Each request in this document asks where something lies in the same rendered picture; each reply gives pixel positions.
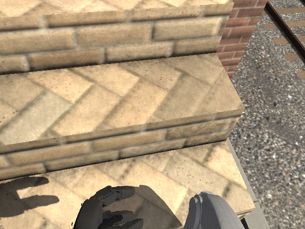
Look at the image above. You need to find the robot left hand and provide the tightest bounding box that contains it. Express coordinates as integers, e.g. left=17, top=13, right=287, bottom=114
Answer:
left=71, top=185, right=144, bottom=229

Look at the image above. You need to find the right robot thigh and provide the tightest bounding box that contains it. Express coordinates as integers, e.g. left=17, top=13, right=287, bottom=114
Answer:
left=188, top=194, right=245, bottom=229

